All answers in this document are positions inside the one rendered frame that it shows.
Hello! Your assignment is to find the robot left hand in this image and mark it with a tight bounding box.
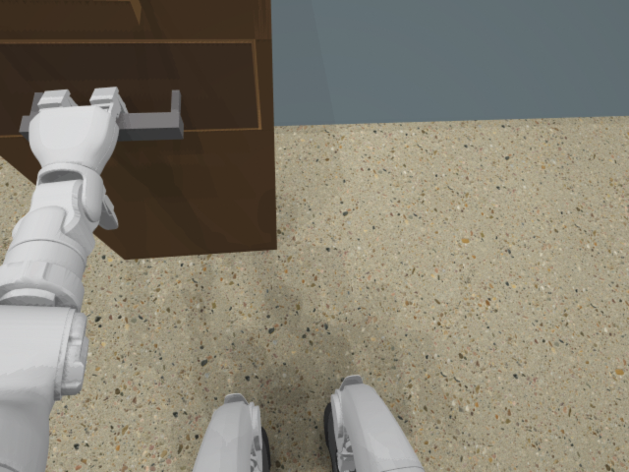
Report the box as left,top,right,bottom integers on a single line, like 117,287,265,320
29,87,129,230

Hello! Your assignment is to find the drawer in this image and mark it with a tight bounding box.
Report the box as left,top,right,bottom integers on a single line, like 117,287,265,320
0,39,258,136

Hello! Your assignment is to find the cabinet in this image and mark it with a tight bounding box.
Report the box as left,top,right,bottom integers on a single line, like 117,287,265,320
0,0,277,260

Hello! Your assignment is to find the handle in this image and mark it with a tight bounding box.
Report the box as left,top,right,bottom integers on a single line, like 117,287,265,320
0,0,142,26
19,90,184,142

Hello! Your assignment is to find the left robot thigh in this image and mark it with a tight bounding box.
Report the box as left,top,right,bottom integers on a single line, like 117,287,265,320
193,401,262,472

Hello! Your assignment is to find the right robot thigh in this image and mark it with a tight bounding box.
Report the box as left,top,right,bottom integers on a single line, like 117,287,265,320
330,383,426,472

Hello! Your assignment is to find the robot left upper arm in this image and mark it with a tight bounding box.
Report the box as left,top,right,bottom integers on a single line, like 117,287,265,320
0,305,89,472

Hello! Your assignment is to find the robot thigh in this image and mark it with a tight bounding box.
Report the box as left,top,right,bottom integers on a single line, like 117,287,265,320
330,383,426,472
193,401,262,472

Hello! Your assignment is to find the robot left forearm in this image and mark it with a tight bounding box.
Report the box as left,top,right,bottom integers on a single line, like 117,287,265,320
0,163,103,313

